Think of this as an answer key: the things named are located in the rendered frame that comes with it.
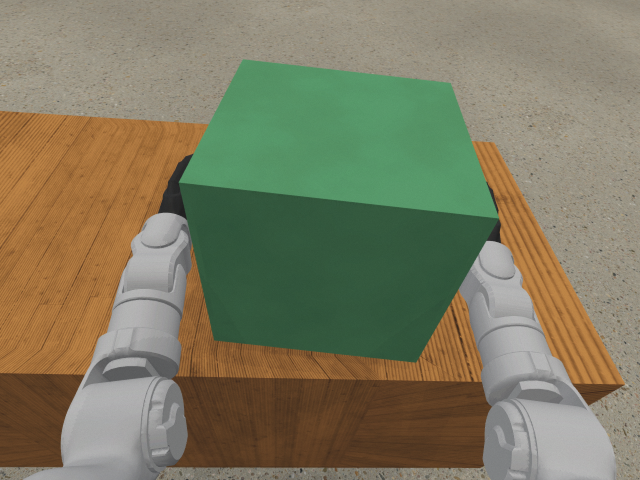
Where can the robot right upper arm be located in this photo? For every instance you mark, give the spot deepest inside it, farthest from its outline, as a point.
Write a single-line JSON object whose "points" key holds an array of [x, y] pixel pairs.
{"points": [[534, 440]]}

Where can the left robot forearm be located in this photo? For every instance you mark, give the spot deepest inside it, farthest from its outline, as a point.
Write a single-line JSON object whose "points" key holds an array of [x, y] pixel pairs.
{"points": [[142, 337]]}

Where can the robot left hand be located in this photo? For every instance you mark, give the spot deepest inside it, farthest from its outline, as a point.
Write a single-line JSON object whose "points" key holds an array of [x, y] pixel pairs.
{"points": [[172, 200]]}

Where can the carton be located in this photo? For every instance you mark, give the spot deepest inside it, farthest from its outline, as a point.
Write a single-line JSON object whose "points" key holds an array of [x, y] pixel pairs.
{"points": [[334, 211]]}

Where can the right robot forearm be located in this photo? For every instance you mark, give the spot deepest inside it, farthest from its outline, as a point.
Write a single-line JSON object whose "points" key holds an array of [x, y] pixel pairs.
{"points": [[517, 362]]}

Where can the robot right hand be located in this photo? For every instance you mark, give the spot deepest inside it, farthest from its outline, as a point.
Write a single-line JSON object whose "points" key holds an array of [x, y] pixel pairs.
{"points": [[495, 234]]}

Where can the pedestal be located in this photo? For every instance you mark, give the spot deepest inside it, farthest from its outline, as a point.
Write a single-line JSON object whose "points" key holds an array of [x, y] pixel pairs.
{"points": [[76, 190]]}

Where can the robot left upper arm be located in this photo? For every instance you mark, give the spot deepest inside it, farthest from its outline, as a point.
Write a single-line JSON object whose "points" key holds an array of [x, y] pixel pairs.
{"points": [[122, 430]]}

